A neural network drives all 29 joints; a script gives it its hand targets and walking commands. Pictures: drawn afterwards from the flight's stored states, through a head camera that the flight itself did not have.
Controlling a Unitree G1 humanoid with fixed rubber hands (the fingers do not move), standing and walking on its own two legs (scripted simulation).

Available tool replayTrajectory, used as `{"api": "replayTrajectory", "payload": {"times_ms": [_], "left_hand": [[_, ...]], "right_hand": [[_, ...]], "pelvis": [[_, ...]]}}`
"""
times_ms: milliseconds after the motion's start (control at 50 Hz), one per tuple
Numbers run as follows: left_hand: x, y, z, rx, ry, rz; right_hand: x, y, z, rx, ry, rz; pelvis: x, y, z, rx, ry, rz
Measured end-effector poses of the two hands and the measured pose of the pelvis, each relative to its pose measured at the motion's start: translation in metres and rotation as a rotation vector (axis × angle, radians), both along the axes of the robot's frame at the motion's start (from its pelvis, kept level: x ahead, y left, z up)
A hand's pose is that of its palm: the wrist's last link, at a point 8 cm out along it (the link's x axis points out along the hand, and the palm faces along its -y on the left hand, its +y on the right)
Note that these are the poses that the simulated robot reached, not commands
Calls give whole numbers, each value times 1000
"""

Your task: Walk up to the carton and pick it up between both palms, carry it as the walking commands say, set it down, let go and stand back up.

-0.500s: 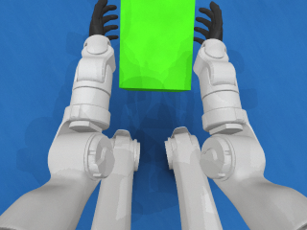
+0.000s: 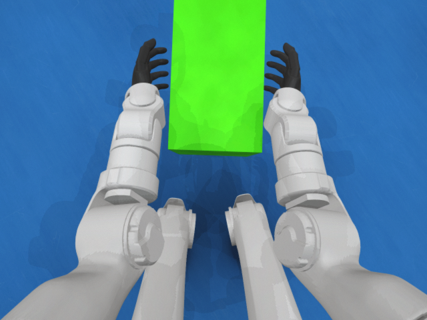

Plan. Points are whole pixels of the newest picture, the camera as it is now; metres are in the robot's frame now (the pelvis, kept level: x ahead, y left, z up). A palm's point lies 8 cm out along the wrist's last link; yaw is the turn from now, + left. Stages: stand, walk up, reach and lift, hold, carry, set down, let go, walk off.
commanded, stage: reach and lift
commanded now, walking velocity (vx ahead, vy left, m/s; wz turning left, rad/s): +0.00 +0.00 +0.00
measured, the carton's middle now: (216, 84) +0.54 -0.02 -0.16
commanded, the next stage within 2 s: none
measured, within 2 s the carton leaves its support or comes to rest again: neither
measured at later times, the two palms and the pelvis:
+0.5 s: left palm (132, 82) +0.48 +0.11 +0.01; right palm (304, 87) +0.46 -0.13 +0.01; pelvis +0.01 +0.00 +0.06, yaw +0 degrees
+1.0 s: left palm (112, 74) +0.46 +0.11 +0.08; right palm (328, 79) +0.44 -0.13 +0.08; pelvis +0.03 +0.00 +0.12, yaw +1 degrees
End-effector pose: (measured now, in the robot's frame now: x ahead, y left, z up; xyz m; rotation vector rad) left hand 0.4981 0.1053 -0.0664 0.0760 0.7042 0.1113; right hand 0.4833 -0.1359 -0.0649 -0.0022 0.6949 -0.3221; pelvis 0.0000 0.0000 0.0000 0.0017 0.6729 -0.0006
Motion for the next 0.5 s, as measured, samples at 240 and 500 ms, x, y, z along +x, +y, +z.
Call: {"api": "replayTrajectory", "payload": {"times_ms": [240,500], "left_hand": [[-11,1,36,3,-3,7],[-22,2,72,-3,-8,9]], "right_hand": [[-11,0,37,8,-6,9],[-23,1,74,17,-13,9]], "pelvis": [[2,-1,26,1,-39,0],[7,0,58,-3,-80,5]]}}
